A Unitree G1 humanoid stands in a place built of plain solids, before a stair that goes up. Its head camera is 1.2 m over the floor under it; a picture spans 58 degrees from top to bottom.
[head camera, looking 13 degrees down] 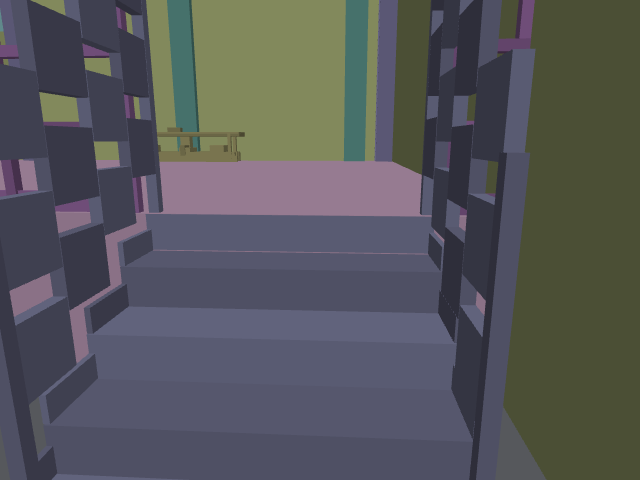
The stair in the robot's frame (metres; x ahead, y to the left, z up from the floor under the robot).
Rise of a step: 0.17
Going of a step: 0.27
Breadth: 1.32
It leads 3 degrees to the right of straight ahead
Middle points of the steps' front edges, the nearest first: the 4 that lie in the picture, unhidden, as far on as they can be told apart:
1.13 0.19 0.35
1.39 0.18 0.52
1.66 0.16 0.70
1.93 0.15 0.87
